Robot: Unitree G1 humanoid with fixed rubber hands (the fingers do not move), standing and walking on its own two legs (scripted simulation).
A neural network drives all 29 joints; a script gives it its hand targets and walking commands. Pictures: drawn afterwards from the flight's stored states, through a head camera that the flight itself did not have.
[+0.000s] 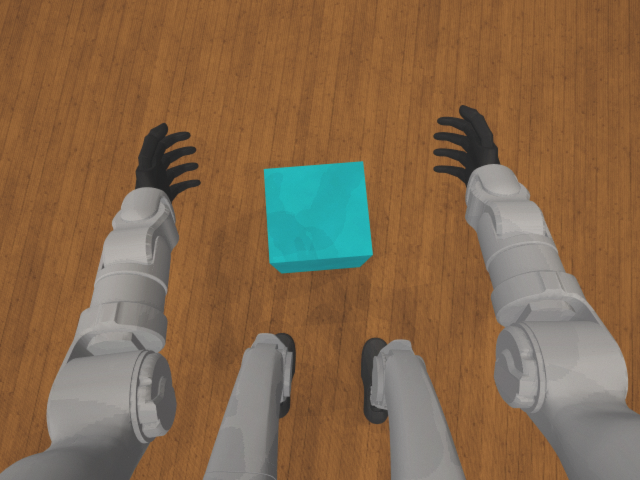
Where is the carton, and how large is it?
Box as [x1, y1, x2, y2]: [264, 161, 372, 273]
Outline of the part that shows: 362,161 264,169 269,261 281,273 360,266 372,254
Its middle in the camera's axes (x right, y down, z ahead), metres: +0.00 -0.05 +0.91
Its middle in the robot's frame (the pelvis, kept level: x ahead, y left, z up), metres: +0.50 +0.04 -0.53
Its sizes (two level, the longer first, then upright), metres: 0.210 0.200 0.250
